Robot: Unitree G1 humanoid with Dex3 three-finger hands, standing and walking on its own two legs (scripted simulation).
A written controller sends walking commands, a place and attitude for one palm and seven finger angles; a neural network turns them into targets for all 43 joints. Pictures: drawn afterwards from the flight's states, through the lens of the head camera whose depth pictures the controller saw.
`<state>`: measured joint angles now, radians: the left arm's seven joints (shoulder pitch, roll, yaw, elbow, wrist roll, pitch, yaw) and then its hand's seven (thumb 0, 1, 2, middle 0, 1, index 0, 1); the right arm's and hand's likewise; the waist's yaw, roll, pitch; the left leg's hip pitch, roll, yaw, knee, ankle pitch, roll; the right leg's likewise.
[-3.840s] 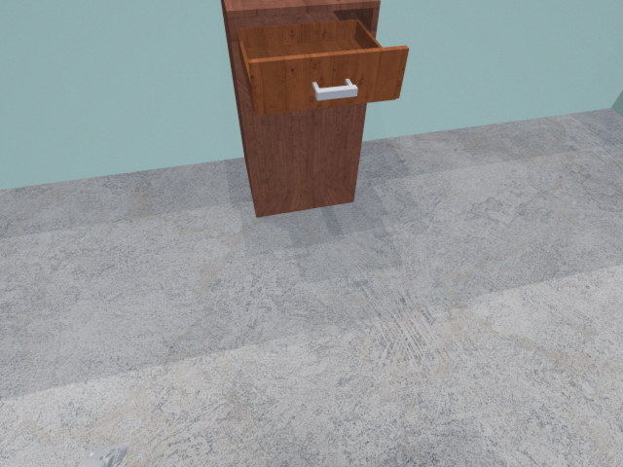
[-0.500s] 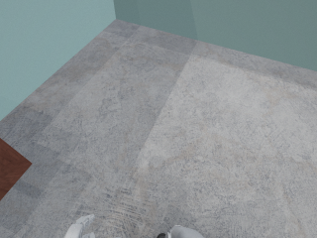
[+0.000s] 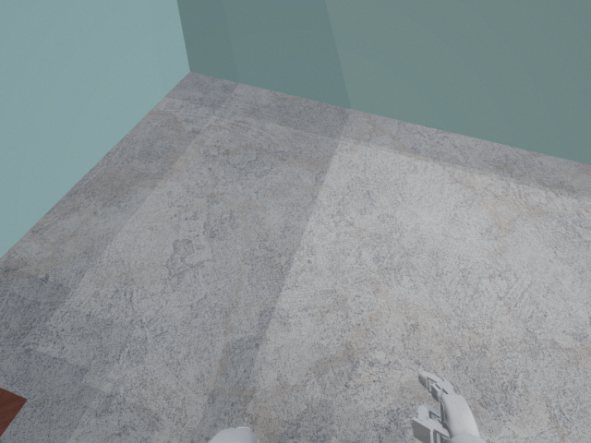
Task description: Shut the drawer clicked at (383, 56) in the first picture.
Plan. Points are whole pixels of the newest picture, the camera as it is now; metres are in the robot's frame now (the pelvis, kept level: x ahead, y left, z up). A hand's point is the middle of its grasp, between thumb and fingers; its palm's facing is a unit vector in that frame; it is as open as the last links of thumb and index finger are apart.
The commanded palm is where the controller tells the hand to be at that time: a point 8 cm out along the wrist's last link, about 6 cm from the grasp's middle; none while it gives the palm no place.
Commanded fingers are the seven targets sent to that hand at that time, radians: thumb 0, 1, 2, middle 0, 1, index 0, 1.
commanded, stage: turn to face it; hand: left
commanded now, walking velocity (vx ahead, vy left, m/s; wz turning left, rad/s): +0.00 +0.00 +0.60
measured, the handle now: out of the picture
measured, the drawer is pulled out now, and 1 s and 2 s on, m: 0.29 0.29 0.29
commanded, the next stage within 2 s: none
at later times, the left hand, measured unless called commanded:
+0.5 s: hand (176, 419) +0.15 +0.20 -0.13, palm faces +0.16 -0.96 -0.22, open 7.4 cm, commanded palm none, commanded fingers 0.00 0.90 0.90 -0.20 -0.30 -0.20 -0.30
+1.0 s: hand out of the picture -0.11 +0.17 -0.16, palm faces +0.56 -0.78 -0.27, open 7.4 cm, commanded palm none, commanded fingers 0.00 0.90 0.90 -0.20 -0.30 -0.20 -0.30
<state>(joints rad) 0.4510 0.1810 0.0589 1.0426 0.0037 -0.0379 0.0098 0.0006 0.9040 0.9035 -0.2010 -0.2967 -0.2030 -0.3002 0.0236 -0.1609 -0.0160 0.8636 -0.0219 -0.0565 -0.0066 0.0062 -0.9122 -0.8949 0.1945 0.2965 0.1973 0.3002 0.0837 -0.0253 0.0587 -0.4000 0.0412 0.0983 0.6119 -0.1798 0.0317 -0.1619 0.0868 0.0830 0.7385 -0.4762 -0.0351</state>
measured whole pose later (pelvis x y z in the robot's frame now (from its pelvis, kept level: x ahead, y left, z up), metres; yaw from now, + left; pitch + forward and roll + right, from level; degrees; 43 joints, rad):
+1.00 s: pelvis +0.00 -0.01 +0.01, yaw +31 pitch +0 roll +1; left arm 0.31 0.24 0.06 0.95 0.03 0.03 0.01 0.00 0.90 0.90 -0.20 -0.30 -0.20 -0.30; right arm 0.07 -0.28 -0.08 0.89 -0.01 0.06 0.02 0.01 -0.91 -0.90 0.19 0.30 0.19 0.30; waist 0.05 -0.03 0.11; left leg -0.33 0.04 0.10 0.72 -0.39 -0.06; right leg -0.21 -0.17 -0.30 0.61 -0.36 0.02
